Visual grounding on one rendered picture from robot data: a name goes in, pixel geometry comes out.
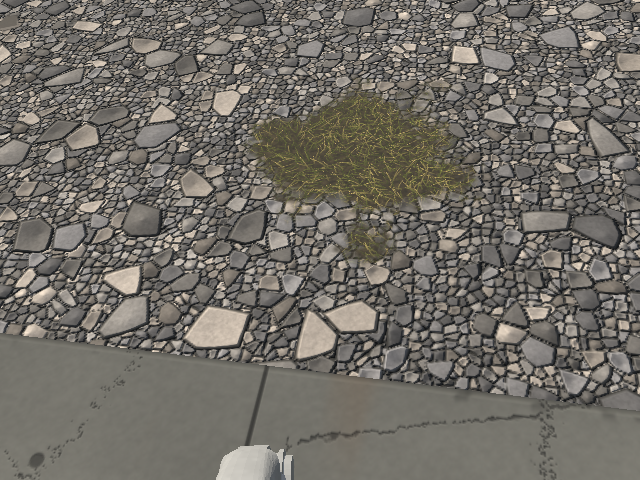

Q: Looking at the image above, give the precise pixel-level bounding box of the left robot thigh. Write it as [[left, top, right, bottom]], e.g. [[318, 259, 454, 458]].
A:
[[216, 445, 294, 480]]

